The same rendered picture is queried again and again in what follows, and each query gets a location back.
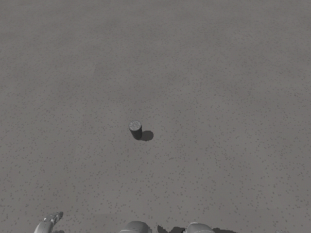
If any left robot hand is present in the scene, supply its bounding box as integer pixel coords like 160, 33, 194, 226
34, 211, 64, 233

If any cup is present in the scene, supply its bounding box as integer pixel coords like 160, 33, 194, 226
128, 120, 142, 140

